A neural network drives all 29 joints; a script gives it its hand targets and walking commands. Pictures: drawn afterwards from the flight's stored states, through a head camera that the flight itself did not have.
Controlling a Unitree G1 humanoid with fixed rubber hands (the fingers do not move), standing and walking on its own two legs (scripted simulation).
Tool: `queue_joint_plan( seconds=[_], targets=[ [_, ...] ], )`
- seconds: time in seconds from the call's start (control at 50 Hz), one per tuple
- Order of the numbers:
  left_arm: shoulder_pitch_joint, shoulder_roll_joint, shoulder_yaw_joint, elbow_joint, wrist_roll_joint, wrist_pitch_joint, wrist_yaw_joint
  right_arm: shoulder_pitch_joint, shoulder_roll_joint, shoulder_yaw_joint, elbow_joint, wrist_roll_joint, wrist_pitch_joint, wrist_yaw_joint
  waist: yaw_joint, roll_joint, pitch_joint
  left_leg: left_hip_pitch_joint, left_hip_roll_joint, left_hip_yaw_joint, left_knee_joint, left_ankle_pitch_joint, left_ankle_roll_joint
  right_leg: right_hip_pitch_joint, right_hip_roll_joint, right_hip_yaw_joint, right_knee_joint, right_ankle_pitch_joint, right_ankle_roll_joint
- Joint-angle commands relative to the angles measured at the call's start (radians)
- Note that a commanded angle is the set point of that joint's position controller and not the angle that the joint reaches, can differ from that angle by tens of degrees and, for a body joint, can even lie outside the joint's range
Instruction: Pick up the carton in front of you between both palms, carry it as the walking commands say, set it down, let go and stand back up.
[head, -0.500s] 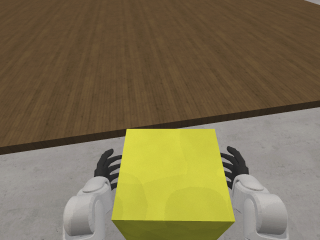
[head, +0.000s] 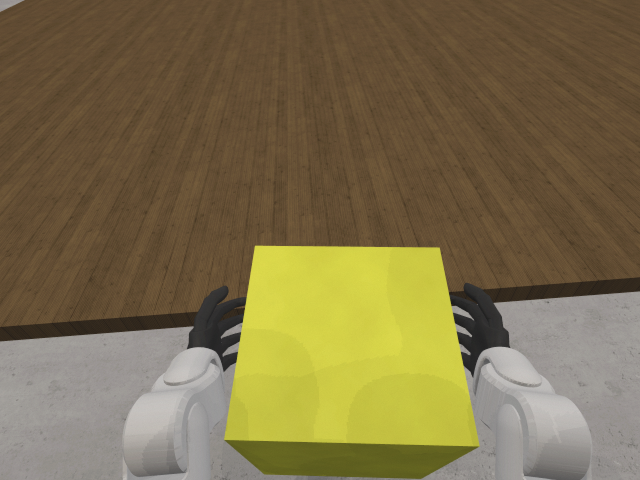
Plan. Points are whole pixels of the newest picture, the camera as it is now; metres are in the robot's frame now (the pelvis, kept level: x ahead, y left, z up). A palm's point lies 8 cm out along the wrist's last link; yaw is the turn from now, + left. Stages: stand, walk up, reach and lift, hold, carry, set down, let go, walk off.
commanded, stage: carry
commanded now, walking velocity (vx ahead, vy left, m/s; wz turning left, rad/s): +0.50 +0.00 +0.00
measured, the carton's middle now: (344, 371) +0.25 +0.01 +0.03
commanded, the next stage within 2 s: none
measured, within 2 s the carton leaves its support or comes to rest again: neither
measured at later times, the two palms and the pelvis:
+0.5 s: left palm (266, 175) +0.58 +0.14 +0.10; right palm (440, 176) +0.57 -0.16 +0.10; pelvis +0.34 +0.01 +0.00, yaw -3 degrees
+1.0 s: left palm (305, 62) +1.02 +0.10 +0.14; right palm (426, 58) +1.02 -0.20 +0.14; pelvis +0.66 -0.03 -0.01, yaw -3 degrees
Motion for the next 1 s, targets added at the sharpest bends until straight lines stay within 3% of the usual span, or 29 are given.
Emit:
queue_joint_plan(
  seconds=[0.0,0.04,0.08,0.1,0.12,0.14,0.16,0.18,0.2,0.22,0.26,0.3,0.36,0.48,0.52,0.56,0.58,0.6,0.62,0.64,0.68,0.7,0.72,0.78,0.84,0.88,0.94,0.96,0.98],
  targets=[
    [-0.346,-0.657,-0.592,-0.071,-0.240,0.004,-0.108,-0.330,0.694,0.600,-0.036,0.224,0.019,0.062,-0.012,-0.150,0.023,-0.012,-0.030,0.063,-0.080,0.048,0.014,0.073,-0.213,0.104,-0.065,0.415,-0.083],
    [-0.352,-0.660,-0.587,-0.075,-0.229,0.008,-0.101,-0.345,0.691,0.602,-0.046,0.241,0.024,0.066,-0.017,-0.161,0.026,0.070,-0.040,0.089,-0.112,0.038,0.035,0.082,-0.216,0.076,-0.008,0.525,-0.069],
    [-0.360,-0.664,-0.591,-0.090,-0.225,0.009,-0.098,-0.341,0.692,0.599,-0.039,0.251,0.023,0.071,-0.037,-0.128,-0.053,0.317,-0.115,0.172,-0.151,-0.036,0.044,0.039,-0.172,-0.011,0.227,0.697,-0.038],
    [-0.363,-0.660,-0.594,-0.097,-0.223,0.009,-0.096,-0.328,0.694,0.595,-0.030,0.251,0.021,0.075,-0.059,-0.086,-0.127,0.553,-0.081,0.118,-0.144,-0.070,0.048,-0.094,-0.141,-0.025,0.402,0.623,-0.009],
    [-0.382,-0.657,-0.602,-0.122,-0.226,0.011,-0.097,-0.321,0.691,0.591,-0.019,0.247,0.015,0.079,-0.078,0.118,-0.203,0.758,0.170,-0.309,-0.249,-0.283,0.148,-0.354,-0.063,-0.016,0.701,0.405,0.041],
    [-0.398,-0.676,-0.621,-0.132,-0.233,0.010,-0.102,-0.327,0.716,0.601,-0.011,0.262,0.008,0.086,-0.077,0.347,-0.240,0.884,0.332,-0.680,-0.409,-0.209,0.251,-0.589,0.058,0.055,0.941,-0.087,0.057],
    [-0.407,-0.724,-0.639,-0.121,-0.240,0.001,-0.109,-0.342,0.755,0.612,-0.034,0.279,0.003,0.097,-0.069,0.255,-0.224,0.870,0.345,-0.626,-0.404,-0.038,0.255,-0.666,0.010,0.170,1.078,-0.157,0.033],
    [-0.408,-0.768,-0.643,-0.110,-0.242,-0.010,-0.119,-0.363,0.801,0.632,-0.042,0.293,-0.008,0.108,-0.072,0.166,-0.234,0.820,0.312,-0.530,-0.373,0.057,0.242,-0.671,-0.036,0.201,1.108,-0.124,0.009],
    [-0.403,-0.814,-0.644,-0.094,-0.239,-0.024,-0.129,-0.389,0.845,0.653,-0.053,0.301,-0.020,0.119,-0.068,0.065,-0.218,0.742,0.299,-0.443,-0.374,0.070,0.200,-0.656,-0.081,0.219,1.052,-0.074,-0.002],
    [-0.402,-0.848,-0.645,-0.077,-0.233,-0.038,-0.136,-0.410,0.876,0.672,-0.057,0.304,-0.032,0.128,-0.059,0.025,-0.203,0.666,0.276,-0.365,-0.400,0.048,0.164,-0.617,-0.106,0.228,0.962,-0.017,-0.004],
    [-0.374,-0.875,-0.644,-0.053,-0.213,-0.061,-0.140,-0.413,0.889,0.690,-0.052,0.308,-0.048,0.141,-0.053,0.069,-0.189,0.597,0.239,-0.255,-0.445,-0.025,0.126,-0.557,-0.098,0.186,0.817,0.033,0.001],
    [-0.343,-0.869,-0.641,-0.040,-0.188,-0.077,-0.135,-0.391,0.865,0.691,-0.042,0.307,-0.057,0.152,-0.055,0.098,-0.159,0.585,0.218,-0.185,-0.482,-0.068,0.125,-0.558,-0.088,0.145,0.684,0.067,0.018],
    [-0.345,-0.825,-0.637,-0.044,-0.173,-0.082,-0.121,-0.377,0.808,0.677,-0.027,0.297,-0.060,0.153,-0.055,0.125,-0.089,0.596,0.179,-0.096,-0.490,-0.010,0.119,-0.578,-0.075,0.091,0.470,0.163,0.035],
    [-0.505,-0.656,-0.621,-0.104,-0.227,-0.057,-0.072,-0.452,0.637,0.600,-0.034,0.272,-0.042,0.084,-0.062,0.160,0.012,0.608,0.152,-0.009,-0.439,0.081,0.110,-0.524,-0.046,0.025,0.304,0.266,0.015],
    [-0.587,-0.573,-0.576,-0.080,-0.239,-0.045,-0.048,-0.540,0.567,0.569,-0.021,0.267,-0.032,0.046,-0.061,0.160,0.013,0.614,0.152,0.009,-0.361,0.110,0.103,-0.466,-0.038,0.010,0.297,0.230,-0.009],
    [-0.633,-0.486,-0.516,-0.021,-0.239,-0.036,-0.018,-0.624,0.489,0.536,0.015,0.258,-0.021,0.008,-0.008,0.094,-0.075,0.530,0.079,0.082,-0.076,0.235,0.068,-0.193,0.048,-0.064,0.280,0.104,-0.025],
    [-0.651,-0.448,-0.482,0.015,-0.233,-0.032,-0.002,-0.677,0.444,0.517,0.034,0.256,-0.015,-0.012,0.030,-0.016,-0.149,0.400,0.047,0.089,0.171,0.148,0.040,-0.002,-0.040,0.075,0.253,0.039,-0.034],
    [-0.694,-0.395,-0.445,0.045,-0.223,-0.032,0.018,-0.719,0.429,0.501,0.035,0.261,-0.008,-0.028,0.026,-0.289,-0.244,0.147,-0.082,0.057,0.490,-0.108,-0.009,0.159,-0.302,0.588,0.089,-0.149,-0.173],
    [-0.734,-0.402,-0.437,0.070,-0.235,-0.028,0.032,-0.788,0.423,0.475,0.059,0.270,-0.005,-0.042,0.043,-0.356,-0.212,-0.048,-0.142,-0.055,0.662,-0.407,0.008,0.223,-0.362,0.760,0.001,-0.045,-0.223],
    [-0.798,-0.419,-0.431,0.065,-0.254,-0.029,0.036,-0.847,0.453,0.460,0.090,0.277,-0.008,-0.054,0.035,-0.279,-0.228,-0.089,-0.084,-0.136,0.770,-0.395,0.046,0.217,-0.351,0.668,0.049,0.090,-0.214],
    [-0.934,-0.491,-0.438,0.068,-0.284,-0.043,0.035,-0.918,0.502,0.412,0.141,0.266,-0.019,-0.068,0.024,-0.094,-0.241,-0.105,-0.019,-0.165,0.742,-0.293,0.079,0.136,-0.308,0.503,0.109,0.261,-0.183],
    [-1.000,-0.525,-0.437,0.084,-0.292,-0.052,0.029,-0.960,0.525,0.396,0.168,0.254,-0.026,-0.069,0.011,-0.079,-0.248,-0.074,0.000,-0.170,0.677,-0.247,0.077,0.089,-0.290,0.441,0.094,0.267,-0.158],
    [-1.060,-0.550,-0.440,0.091,-0.302,-0.061,0.024,-0.998,0.538,0.388,0.186,0.242,-0.032,-0.068,0.003,-0.097,-0.263,-0.054,-0.004,-0.157,0.640,-0.218,0.072,0.072,-0.278,0.400,0.084,0.273,-0.148],
    [-1.149,-0.568,-0.426,0.156,-0.302,-0.072,0.017,-1.087,0.552,0.370,0.248,0.225,-0.042,-0.069,-0.002,-0.113,-0.271,-0.091,-0.009,-0.131,0.521,-0.197,0.052,0.074,-0.268,0.324,0.072,0.315,-0.169],
    [-1.172,-0.563,-0.391,0.226,-0.277,-0.065,0.022,-1.122,0.560,0.354,0.314,0.214,-0.038,-0.072,0.013,-0.107,-0.244,-0.129,-0.015,-0.091,0.316,-0.142,0.033,0.115,-0.236,0.254,0.083,0.383,-0.180],
    [-1.171,-0.569,-0.371,0.262,-0.257,-0.055,0.024,-1.130,0.570,0.346,0.346,0.214,-0.030,-0.068,0.025,-0.113,-0.220,-0.110,-0.042,-0.046,0.167,-0.089,0.032,0.137,-0.200,0.203,0.113,0.476,-0.170],
    [-1.176,-0.588,-0.355,0.291,-0.232,-0.037,0.021,-1.140,0.591,0.337,0.368,0.217,-0.015,-0.056,0.024,-0.168,-0.229,-0.021,-0.094,0.018,0.065,-0.058,0.060,0.162,-0.188,0.151,0.208,0.645,-0.159],
    [-1.174,-0.597,-0.352,0.298,-0.225,-0.031,0.019,-1.143,0.600,0.334,0.373,0.217,-0.010,-0.051,0.009,-0.162,-0.235,0.036,-0.116,0.035,0.016,-0.049,0.075,0.158,-0.181,0.120,0.279,0.775,-0.138],
    [-1.175,-0.609,-0.350,0.302,-0.219,-0.025,0.019,-1.136,0.607,0.330,0.381,0.211,-0.006,-0.047,-0.044,-0.141,-0.257,0.171,-0.157,0.080,-0.069,0.008,0.084,0.114,-0.157,0.073,0.388,0.919,-0.105]
  ],
)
